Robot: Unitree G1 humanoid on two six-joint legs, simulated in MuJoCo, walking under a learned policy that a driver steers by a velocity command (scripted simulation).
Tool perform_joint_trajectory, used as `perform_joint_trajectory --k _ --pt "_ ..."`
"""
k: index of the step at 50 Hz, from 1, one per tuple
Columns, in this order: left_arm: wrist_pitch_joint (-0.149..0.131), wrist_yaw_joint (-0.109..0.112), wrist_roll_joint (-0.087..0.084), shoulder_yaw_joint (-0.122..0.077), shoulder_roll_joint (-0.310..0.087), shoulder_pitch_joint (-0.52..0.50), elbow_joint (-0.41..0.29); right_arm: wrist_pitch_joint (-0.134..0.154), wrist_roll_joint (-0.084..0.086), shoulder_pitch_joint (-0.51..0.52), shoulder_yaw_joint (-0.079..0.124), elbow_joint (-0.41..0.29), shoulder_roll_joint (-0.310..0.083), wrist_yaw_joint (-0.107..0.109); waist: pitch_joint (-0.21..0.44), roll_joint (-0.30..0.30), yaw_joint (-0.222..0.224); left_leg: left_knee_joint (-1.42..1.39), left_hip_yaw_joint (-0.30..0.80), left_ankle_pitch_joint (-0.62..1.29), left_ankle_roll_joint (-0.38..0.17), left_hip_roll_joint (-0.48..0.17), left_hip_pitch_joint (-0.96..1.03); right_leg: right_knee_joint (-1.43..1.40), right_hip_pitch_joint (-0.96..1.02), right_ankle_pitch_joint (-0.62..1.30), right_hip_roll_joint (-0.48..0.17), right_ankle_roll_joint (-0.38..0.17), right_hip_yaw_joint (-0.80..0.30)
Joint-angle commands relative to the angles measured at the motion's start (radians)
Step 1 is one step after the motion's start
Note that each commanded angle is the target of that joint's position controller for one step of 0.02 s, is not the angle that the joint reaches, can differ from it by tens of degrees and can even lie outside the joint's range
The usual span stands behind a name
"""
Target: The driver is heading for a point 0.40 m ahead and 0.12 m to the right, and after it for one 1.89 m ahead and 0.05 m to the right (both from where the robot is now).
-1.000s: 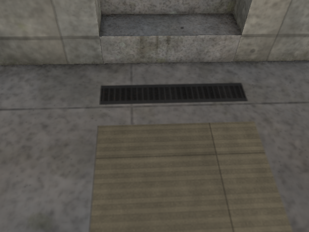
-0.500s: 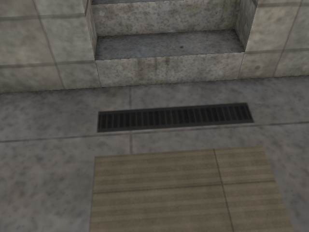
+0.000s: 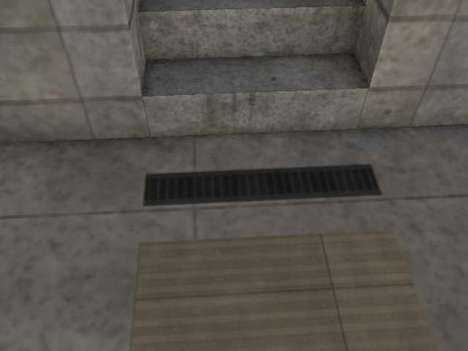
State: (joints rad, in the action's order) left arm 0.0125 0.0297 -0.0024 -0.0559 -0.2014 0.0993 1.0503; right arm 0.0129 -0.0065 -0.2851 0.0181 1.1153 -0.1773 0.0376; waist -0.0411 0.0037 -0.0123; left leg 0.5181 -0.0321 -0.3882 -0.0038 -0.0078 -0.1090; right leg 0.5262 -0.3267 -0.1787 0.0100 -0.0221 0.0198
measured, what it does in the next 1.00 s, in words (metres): walks ahead: left foot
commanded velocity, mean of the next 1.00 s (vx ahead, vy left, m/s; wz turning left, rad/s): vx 0.34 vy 0.00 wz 0.00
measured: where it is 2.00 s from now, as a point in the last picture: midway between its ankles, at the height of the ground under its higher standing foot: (244, 232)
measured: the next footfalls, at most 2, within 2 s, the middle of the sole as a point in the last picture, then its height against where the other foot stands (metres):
left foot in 0.88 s outside the picture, level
right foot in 1.44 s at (277, 254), level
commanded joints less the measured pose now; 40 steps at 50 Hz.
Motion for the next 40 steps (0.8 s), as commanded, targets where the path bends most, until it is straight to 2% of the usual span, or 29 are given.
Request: perform_joint_trajectory --k 1,4,5,7,8,9,10,11,13,14,15,16,17,18,19,20,21,22,23,24,26,29,33,37,40 --pt "-0.006 0.005 0.0 -0.015 -0.097 -0.013 -0.026 0.007 0.0 -0.075 0.014 -0.009 -0.091 0.003 0.009 -0.009 0.005 -0.137 0.036 0.105 -0.022 -0.04 -0.195 -0.056 0.182 0.149 -0.054 -0.048 -0.063" --pt "-0.005 0.006 0.0 -0.014 -0.095 -0.01 -0.015 0.008 -0.001 -0.085 0.013 -0.007 -0.085 0.004 0.002 -0.01 0.007 -0.145 0.036 0.091 -0.023 -0.039 -0.198 -0.062 0.179 0.13 -0.053 -0.045 -0.064" --pt "-0.004 0.006 0.001 -0.011 -0.085 0.008 -0.001 0.007 0.0 -0.11 0.012 0.004 -0.079 0.004 0.018 -0.017 0.005 -0.163 0.036 -0.013 -0.031 -0.037 -0.192 -0.061 0.183 0.011 -0.038 -0.043 -0.05" --pt "-0.006 0.007 -0.008 -0.018 -0.101 0.009 0.004 0.005 0.012 -0.114 0.028 -0.006 -0.125 0.009 -0.037 -0.067 -0.001 -0.204 0.095 -0.261 -0.084 -0.068 -0.212 0.003 0.09 -0.29 0.015 -0.037 0.004" --pt "-0.016 0.004 -0.009 -0.019 -0.102 -0.023 -0.009 0.009 0.017 -0.132 0.036 -0.015 -0.145 0.011 -0.073 -0.093 -0.02 -0.252 0.17 -0.365 -0.123 -0.119 -0.197 0.059 0.002 -0.343 0.03 -0.034 0.022" --pt "-0.032 -0.002 -0.016 -0.016 -0.09 -0.066 -0.028 0.019 0.023 -0.15 0.047 -0.019 -0.177 0.012 -0.114 -0.142 -0.037 -0.321 0.286 -0.421 -0.169 -0.208 -0.156 0.146 -0.094 -0.283 0.038 -0.03 0.053" --pt "-0.05 -0.012 -0.02 -0.014 -0.081 -0.089 -0.042 0.031 0.028 -0.132 0.06 -0.025 -0.21 0.013 -0.16 -0.177 -0.037 -0.358 0.387 -0.401 -0.213 -0.301 -0.13 0.228 -0.174 -0.21 0.0 -0.038 0.037" --pt "-0.065 -0.02 -0.022 -0.015 -0.084 -0.096 -0.048 0.044 0.025 -0.129 0.062 -0.029 -0.199 0.012 -0.178 -0.169 -0.035 -0.359 0.418 -0.327 -0.233 -0.343 -0.085 0.277 -0.246 -0.212 -0.036 -0.048 0.015" --pt "-0.088 -0.033 -0.032 -0.015 -0.082 -0.097 -0.058 0.062 0.026 -0.142 0.059 -0.032 -0.169 0.003 -0.18 -0.146 -0.032 -0.319 0.38 -0.144 -0.222 -0.339 0.016 0.277 -0.325 -0.278 -0.071 -0.062 0.001" --pt "-0.097 -0.039 -0.038 -0.014 -0.077 -0.09 -0.058 0.064 0.032 -0.135 0.059 -0.036 -0.165 -0.004 -0.173 -0.132 -0.021 -0.295 0.328 -0.082 -0.2 -0.312 0.022 0.201 -0.282 -0.27 -0.07 -0.065 0.017" --pt "-0.103 -0.043 -0.039 -0.016 -0.071 -0.055 -0.046 0.061 0.037 -0.112 0.059 -0.044 -0.169 -0.009 -0.152 -0.123 0.005 -0.266 0.261 -0.037 -0.175 -0.27 -0.025 0.101 -0.159 -0.215 -0.047 -0.064 0.056" --pt "-0.103 -0.045 -0.037 -0.024 -0.073 0.031 -0.01 0.058 0.037 -0.088 0.06 -0.053 -0.177 -0.015 -0.115 -0.12 0.045 -0.215 0.199 0.043 -0.152 -0.223 -0.118 0.032 0.036 -0.122 0.004 -0.057 0.105" --pt "-0.099 -0.044 -0.033 -0.042 -0.099 0.153 0.034 0.058 0.031 -0.079 0.06 -0.061 -0.186 -0.018 -0.054 -0.113 0.094 -0.119 0.15 0.219 -0.132 -0.177 -0.193 0.025 0.224 -0.071 0.047 -0.056 0.117" --pt "-0.098 -0.041 -0.03 -0.066 -0.16 0.302 0.067 0.063 0.029 -0.04 0.053 -0.079 -0.165 -0.02 0.008 -0.002 0.163 0.144 0.05 0.365 -0.082 -0.103 -0.291 -0.055 0.383 -0.102 -0.055 -0.101 -0.054" --pt "-0.099 -0.04 -0.027 -0.088 -0.276 0.443 0.08 0.079 0.027 -0.05 0.033 -0.122 -0.081 -0.017 0.111 0.291 0.183 0.54 -0.049 0.135 -0.001 0.039 -0.529 -0.258 0.569 -0.219 -0.314 -0.258 -0.541" --pt "-0.113 -0.049 -0.009 -0.052 -0.196 0.416 0.086 0.095 0.04 -0.004 0.038 -0.145 -0.093 -0.019 0.121 0.234 0.153 0.751 0.105 -0.141 -0.021 0.038 -0.624 -0.359 0.533 -0.287 -0.404 -0.302 -0.762" --pt "-0.125 -0.049 -0.007 -0.031 -0.152 0.311 0.055 0.104 0.063 0.027 0.045 -0.162 -0.118 -0.027 0.029 0.156 0.105 0.829 0.135 -0.086 -0.058 -0.027 -0.701 -0.348 0.455 -0.325 -0.399 -0.27 -0.659" --pt "-0.13 -0.053 -0.005 -0.015 -0.117 0.23 0.027 0.106 0.065 0.034 0.049 -0.159 -0.127 -0.03 -0.005 0.091 0.073 0.811 0.122 0.015 -0.083 -0.077 -0.692 -0.355 0.384 -0.297 -0.351 -0.228 -0.52" --pt "-0.131 -0.057 -0.004 -0.005 -0.107 0.187 0.011 0.106 0.054 0.034 0.056 -0.154 -0.128 -0.027 -0.034 0.052 0.049 0.744 0.108 0.096 -0.09 -0.11 -0.672 -0.37 0.321 -0.211 -0.311 -0.198 -0.411" --pt "-0.131 -0.058 0.0 0.003 -0.096 0.175 0.007 0.099 0.043 0.027 0.066 -0.15 -0.136 -0.025 -0.039 0.056 0.029 0.68 0.101 0.144 -0.089 -0.134 -0.616 -0.383 0.271 -0.125 -0.268 -0.168 -0.317" --pt "-0.124 -0.049 0.005 0.009 -0.096 0.219 0.017 0.083 0.038 0.022 0.072 -0.146 -0.122 -0.028 -0.035 0.064 0.02 0.607 0.071 0.193 -0.069 -0.139 -0.573 -0.402 0.242 -0.001 -0.229 -0.159 -0.219" --pt "-0.119 -0.028 0.009 0.006 -0.139 0.275 0.025 0.071 0.027 0.133 0.071 -0.191 -0.104 -0.029 -0.057 0.04 0.033 0.464 0.052 0.278 -0.027 -0.138 -0.646 -0.425 0.256 0.118 -0.234 -0.179 -0.171" --pt "-0.112 -0.014 0.005 0.002 -0.154 0.306 0.013 0.073 0.029 0.294 0.056 -0.246 -0.09 -0.043 -0.078 0.057 0.065 0.214 0.024 0.42 -0.007 -0.108 -0.618 -0.448 0.247 0.147 -0.218 -0.17 -0.104" --pt "-0.103 -0.012 -0.009 -0.006 -0.152 0.368 0.028 0.081 0.036 0.4 0.045 -0.284 -0.094 -0.066 -0.109 0.054 0.087 0.092 0.012 0.444 -0.026 -0.085 -0.604 -0.429 0.322 0.165 -0.247 -0.165 -0.068" --pt "-0.093 -0.011 -0.014 -0.018 -0.168 0.363 0.027 0.09 0.039 0.416 0.046 -0.308 -0.117 -0.084 -0.097 0.069 0.062 0.03 0.007 0.372 -0.065 -0.066 -0.557 -0.364 0.407 0.277 -0.281 -0.147 -0.054"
